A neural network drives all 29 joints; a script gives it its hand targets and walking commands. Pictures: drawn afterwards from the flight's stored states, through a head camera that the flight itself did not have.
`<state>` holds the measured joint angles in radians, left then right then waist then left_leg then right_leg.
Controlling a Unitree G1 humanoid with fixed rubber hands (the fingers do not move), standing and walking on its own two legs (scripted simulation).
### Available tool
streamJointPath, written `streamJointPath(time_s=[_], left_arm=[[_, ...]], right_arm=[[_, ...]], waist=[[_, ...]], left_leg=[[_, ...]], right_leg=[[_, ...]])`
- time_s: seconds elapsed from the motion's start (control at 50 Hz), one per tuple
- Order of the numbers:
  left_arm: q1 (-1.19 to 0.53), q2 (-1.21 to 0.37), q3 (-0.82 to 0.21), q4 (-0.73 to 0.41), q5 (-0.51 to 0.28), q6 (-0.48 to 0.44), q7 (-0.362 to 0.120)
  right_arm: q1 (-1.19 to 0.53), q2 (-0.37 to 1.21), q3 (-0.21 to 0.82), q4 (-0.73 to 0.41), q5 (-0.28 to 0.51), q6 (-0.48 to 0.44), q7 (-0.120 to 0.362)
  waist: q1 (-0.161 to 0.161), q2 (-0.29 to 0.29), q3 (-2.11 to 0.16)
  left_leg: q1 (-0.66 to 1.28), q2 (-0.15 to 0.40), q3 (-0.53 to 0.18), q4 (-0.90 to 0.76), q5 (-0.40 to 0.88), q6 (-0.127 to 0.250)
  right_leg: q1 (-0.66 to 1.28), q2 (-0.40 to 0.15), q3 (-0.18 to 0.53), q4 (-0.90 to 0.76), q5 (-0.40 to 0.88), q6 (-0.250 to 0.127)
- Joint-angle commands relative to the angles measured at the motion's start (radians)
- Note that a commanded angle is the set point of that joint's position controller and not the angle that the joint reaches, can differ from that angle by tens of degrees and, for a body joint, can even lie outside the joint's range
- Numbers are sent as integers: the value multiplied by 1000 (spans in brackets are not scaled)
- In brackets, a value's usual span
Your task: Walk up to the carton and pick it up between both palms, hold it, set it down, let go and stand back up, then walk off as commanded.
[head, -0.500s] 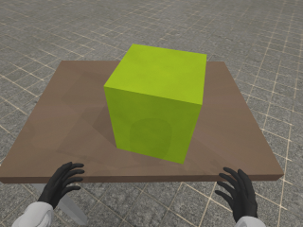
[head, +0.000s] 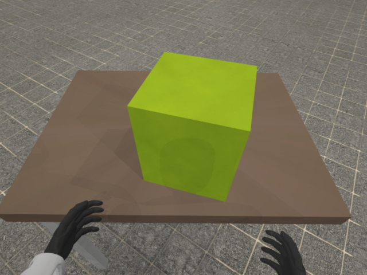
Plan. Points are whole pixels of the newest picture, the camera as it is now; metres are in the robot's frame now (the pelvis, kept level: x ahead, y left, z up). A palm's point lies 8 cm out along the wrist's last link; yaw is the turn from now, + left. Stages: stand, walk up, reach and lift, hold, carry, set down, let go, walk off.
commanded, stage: set down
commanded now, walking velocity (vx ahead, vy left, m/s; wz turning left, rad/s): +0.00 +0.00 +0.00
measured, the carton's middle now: (195, 128) +0.43 +0.00 +0.09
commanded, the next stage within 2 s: let go in 0.54 s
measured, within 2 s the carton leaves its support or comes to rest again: neither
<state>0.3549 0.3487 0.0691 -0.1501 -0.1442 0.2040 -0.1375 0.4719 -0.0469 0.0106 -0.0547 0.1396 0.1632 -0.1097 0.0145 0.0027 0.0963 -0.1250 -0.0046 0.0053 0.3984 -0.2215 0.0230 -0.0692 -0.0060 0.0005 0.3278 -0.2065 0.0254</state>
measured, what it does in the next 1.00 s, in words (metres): stands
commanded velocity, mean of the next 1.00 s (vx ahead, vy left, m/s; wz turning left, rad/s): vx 0.00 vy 0.00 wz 0.00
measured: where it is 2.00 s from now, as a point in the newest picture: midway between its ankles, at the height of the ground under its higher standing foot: outside the picture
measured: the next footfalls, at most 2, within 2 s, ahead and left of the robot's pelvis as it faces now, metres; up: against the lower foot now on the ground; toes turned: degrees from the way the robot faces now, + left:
none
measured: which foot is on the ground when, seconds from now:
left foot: down 0.00-1.00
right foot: down 0.00-1.00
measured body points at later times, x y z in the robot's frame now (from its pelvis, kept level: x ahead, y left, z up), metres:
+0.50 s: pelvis -0.01 +0.00 +0.00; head +0.01 -0.03 +0.45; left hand +0.20 +0.24 +0.03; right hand +0.17 -0.20 -0.07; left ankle +0.00 +0.10 -0.75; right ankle -0.01 -0.13 -0.75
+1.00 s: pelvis -0.02 +0.00 +0.00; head -0.01 -0.03 +0.45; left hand +0.20 +0.24 +0.03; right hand +0.17 -0.20 -0.09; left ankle +0.00 +0.10 -0.75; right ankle -0.01 -0.13 -0.75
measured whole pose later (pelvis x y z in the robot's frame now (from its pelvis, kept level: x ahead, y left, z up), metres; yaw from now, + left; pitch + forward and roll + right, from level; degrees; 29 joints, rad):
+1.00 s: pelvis -0.02 +0.00 +0.00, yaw +0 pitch -5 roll -1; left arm 0.20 0.25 0.07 0.09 -0.14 0.16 -0.13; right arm 0.22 -0.15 -0.02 0.43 0.02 0.04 -0.01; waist 0.02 0.10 0.10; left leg -0.12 0.00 0.01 0.40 -0.20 0.02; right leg -0.07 -0.01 0.00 0.35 -0.20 0.03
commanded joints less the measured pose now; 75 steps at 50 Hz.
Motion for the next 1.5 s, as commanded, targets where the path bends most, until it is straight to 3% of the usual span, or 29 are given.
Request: streamJointPath(time_s=[0.0, 0.12, 0.26, 0.32, 0.4, 0.46, 0.48, 0.64, 0.66, 0.78, 0.84, 0.9, 0.98, 1.0, 1.02, 1.04, 1.06, 1.08, 1.1, 1.14, 1.18, 1.2, 1.24, 1.26, 1.28, 1.3, 1.34, 1.36, 1.48], left_arm=[[-27, -25, -11, 257, 42, 87, 49], [-57, -74, -14, 324, 73, 105, 50], [-57, -64, -8, 427, 71, 106, 29], [-100, -93, -5, 466, 90, 95, 45], [-117, -104, -17, 545, 112, 102, 28], [-148, -87, -10, 503, 80, 85, 35], [-119, -109, -16, 578, 116, 87, 42], [-152, -137, -38, 596, 123, 90, 37], [-130, -155, -34, 636, 163, 103, 44], [-177, -122, -41, 606, 141, 109, 39], [-165, -144, -53, 713, 159, 122, 47], [-171, -109, -28, 600, 161, 110, 56], [-180, -109, -34, 691, 164, 104, 60], [-192, -99, -20, 647, 158, 101, 53], [-149, 223, 76, 496, 217, -33, 113], [-206, 254, 104, 469, 208, -98, 140], [-278, 242, 97, 439, 206, -129, 155], [-265, 236, 82, 441, 205, -148, 154], [-298, 220, 80, 434, 202, -170, 154], [-259, 198, 74, 407, 206, -188, 150], [-167, 179, 71, 448, 186, -198, 141], [-145, 207, 69, 464, 196, -204, 141], [-171, 221, 61, 455, 199, -216, 142], [-169, 218, 67, 440, 208, -217, 149], [-104, 179, 61, 447, 194, -221, 146], [-114, 203, 56, 442, 198, -232, 148], [-127, 188, 53, 445, 189, -235, 157], [-111, 178, 49, 433, 189, -231, 157], [-147, 253, 78, 441, 207, -233, 162]], right_arm=[[-106, -213, -100, 25, -86, -98, 40], [-151, -237, -101, 98, -121, -115, 54], [-167, -235, -115, 162, -140, -155, 40], [-229, -251, -108, 240, -157, -157, 65], [-246, -265, -114, 287, -166, -169, 61], [-288, -243, -100, 207, -173, -193, 60], [-283, -270, -111, 311, -195, -188, 79], [-319, -283, -99, 394, -185, -176, 85], [-331, -292, -80, 446, -186, -171, 101], [-352, -279, -64, 340, -167, -172, 90], [-391, -317, -96, 439, -182, -154, 112], [-362, -317, -103, 414, -180, -169, 111], [-395, -340, -100, 493, -176, -175, 113], [-414, -325, -104, 427, -182, -178, 106], [-310, -348, -119, 559, -204, -179, 129], [-221, -393, -130, 592, -218, -182, 135], [-176, -414, -143, 608, -219, -177, 139], [-157, -409, -125, 606, -218, -178, 149], [-173, -392, -118, 602, -222, -178, 153], [-218, -427, -115, 588, -215, -191, 156], [-303, -444, -123, 600, -203, -200, 158], [-321, -420, -129, 585, -195, -202, 159], [-282, -470, -139, 621, -183, -194, 162], [-284, -492, -138, 626, -185, -186, 160], [-335, -508, -139, 637, -200, -186, 158], [-310, -493, -149, 633, -189, -183, 159], [-324, -516, -150, 625, -195, -184, 162], [-334, -511, -148, 629, -185, -189, 164], [-295, -489, -142, 640, -178, -179, 172]], waist=[[-1, 42, 10], [-3, 32, 34], [-15, -79, 27], [13, -43, 57], [-4, -119, 46], [20, -139, 15], [35, -142, 67], [22, -135, 42], [46, -94, 81], [38, -128, 37], [38, -132, 86], [57, -95, 50], [72, -103, 81], [71, -146, 66], [10, -307, 85], [-34, -342, 22], [-96, -288, 32], [-92, -219, 45], [-103, -231, 58], [-79, -139, 120], [-14, -150, 49], [-18, -196, 37], [-29, -173, 78], [-37, -97, 130], [-2, 35, 81], [-20, -27, 106], [-9, 66, 68], [-1, -2, 84], [-22, -117, 73]], left_leg=[[-12, 49, 65, -125, 123, -79], [-18, 51, 69, -133, 77, -87], [24, 25, 96, -117, 69, -74], [-12, 35, 89, -134, 31, -74], [8, 26, 87, -125, 9, -70], [-9, 17, 101, -121, 9, -53], [0, 17, 95, -130, 4, -52], [-8, 19, 92, -124, -15, -53], [19, 20, 98, -127, -14, -58], [-27, 19, 87, -132, -82, -33], [-52, 27, 80, -144, -125, -33], [-80, 27, 81, -139, -136, -34], [-94, 29, 72, -115, -151, -31], [-87, 21, 82, -117, -140, -28], [-103, 18, 4, 42, -135, -48], [4, -32, 49, 254, -174, -27], [109, 7, -7, 353, -174, -18], [21, -3, 42, 283, -197, -1], [27, 5, 22, 244, -227, 15], [-127, 41, -42, 42, -250, 25], [-149, 75, -98, 5, -168, 25], [-112, 74, -99, 18, -180, 21], [-232, 59, -125, -21, -349, 34], [-260, 56, -127, -46, -395, 34], [-275, 55, -130, -47, -447, 37], [-293, 46, -136, -55, -441, 31], [-355, 62, -146, -50, -423, 38], [-366, 75, -160, -48, -438, 46], [-215, 16, -69, 92, -263, 37]], right_leg=[[-30, 59, -32, -56, 11, -64], [-52, 66, -44, -53, -30, -66], [-60, 54, -44, -71, -15, -42], [-75, 62, -48, -50, -77, -61], [-61, 66, -56, -70, -98, -49], [-83, 55, -47, -68, -104, -43], [-108, 64, -51, -71, -144, -51], [-83, 58, -47, -76, -140, -52], [-121, 59, -50, -65, -164, -56], [-81, 42, -30, -67, -196, -54], [-103, 40, -34, -63, -235, -61], [-77, 44, -34, -43, -208, -56], [-101, 40, -25, -31, -234, -60], [-89, 39, -23, -45, -241, -58], [-318, -78, 75, -58, -385, -53], [-455, -124, 128, -102, -536, -84], [-569, -172, 144, -143, -559, -78], [-518, -161, 126, -94, -559, -89], [-530, -150, 99, -84, -567, -64], [-426, -95, 68, 23, -424, -39], [-319, -64, 41, 129, -253, -39], [-349, -65, 38, 140, -284, -35], [-332, -61, 42, 136, -352, -40], [-329, -41, 27, 160, -327, -39], [-286, -45, 30, 172, -313, -38], [-301, -38, 25, 166, -336, -39], [-195, -54, 32, 196, -226, -37], [-205, -59, 48, 196, -275, -58], [-325, -87, 91, 58, -377, -73]])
